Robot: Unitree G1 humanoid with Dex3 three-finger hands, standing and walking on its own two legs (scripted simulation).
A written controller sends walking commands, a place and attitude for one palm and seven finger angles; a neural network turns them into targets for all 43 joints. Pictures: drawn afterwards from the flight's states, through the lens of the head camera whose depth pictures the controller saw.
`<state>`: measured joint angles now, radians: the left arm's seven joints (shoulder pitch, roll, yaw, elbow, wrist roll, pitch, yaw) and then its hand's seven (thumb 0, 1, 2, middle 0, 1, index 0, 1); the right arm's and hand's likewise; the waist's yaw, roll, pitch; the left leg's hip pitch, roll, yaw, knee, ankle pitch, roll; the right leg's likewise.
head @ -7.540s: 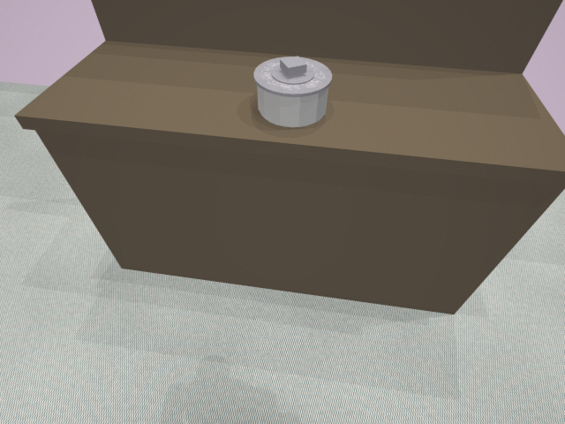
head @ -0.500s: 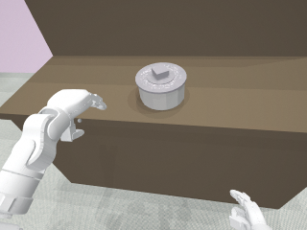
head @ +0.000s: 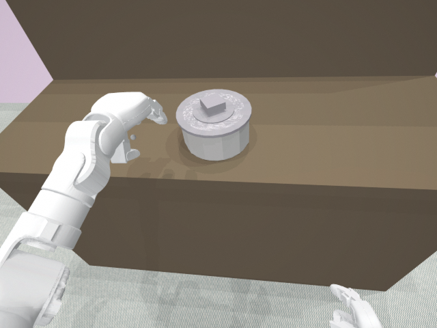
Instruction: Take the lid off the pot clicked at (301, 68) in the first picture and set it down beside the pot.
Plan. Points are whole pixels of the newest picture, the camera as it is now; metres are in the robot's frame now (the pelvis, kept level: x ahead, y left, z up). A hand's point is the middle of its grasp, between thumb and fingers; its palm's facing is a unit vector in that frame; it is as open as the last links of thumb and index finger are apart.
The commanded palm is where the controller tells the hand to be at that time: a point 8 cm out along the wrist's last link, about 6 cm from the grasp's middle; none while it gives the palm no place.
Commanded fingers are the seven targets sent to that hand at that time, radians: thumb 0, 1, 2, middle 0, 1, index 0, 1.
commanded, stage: move the open hand above the knob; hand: left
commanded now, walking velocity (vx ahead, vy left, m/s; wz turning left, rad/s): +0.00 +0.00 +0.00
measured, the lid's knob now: (212, 103) +0.59 +0.07 +0.09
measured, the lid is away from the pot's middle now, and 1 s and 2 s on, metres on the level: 0.00 0.00 0.00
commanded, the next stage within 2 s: none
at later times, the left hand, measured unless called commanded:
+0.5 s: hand (175, 113) +0.47 +0.12 +0.16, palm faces -0.28 -0.03 -0.96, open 10.3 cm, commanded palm +0.48 +0.13 +0.23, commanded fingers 0.00 -0.34 1.47 -0.82 -0.08 -0.82 -0.08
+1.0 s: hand (209, 85) +0.55 +0.06 +0.17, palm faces -0.27 -0.03 -0.96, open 10.3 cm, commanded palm +0.55 +0.07 +0.23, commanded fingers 0.00 -0.34 1.47 -0.82 -0.08 -0.82 -0.08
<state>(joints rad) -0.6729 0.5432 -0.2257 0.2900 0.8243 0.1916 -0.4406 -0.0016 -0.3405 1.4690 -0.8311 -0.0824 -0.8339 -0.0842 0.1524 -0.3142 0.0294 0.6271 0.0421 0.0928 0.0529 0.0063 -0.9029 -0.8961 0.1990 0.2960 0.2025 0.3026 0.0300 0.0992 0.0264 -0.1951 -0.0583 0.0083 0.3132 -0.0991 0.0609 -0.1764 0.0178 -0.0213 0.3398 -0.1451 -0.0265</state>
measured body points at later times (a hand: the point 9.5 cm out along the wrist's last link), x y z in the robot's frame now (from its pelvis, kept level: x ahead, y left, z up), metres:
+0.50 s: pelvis +0.03 +0.00 +0.00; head +0.05 -0.03 +0.45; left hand +0.48 +0.12 +0.21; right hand +0.16 -0.25 -0.13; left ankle +0.04 +0.08 -0.75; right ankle +0.02 -0.11 -0.75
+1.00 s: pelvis +0.04 +0.01 +0.00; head +0.09 -0.02 +0.44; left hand +0.56 +0.06 +0.23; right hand +0.08 -0.25 -0.15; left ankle +0.04 +0.08 -0.75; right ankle +0.02 -0.10 -0.75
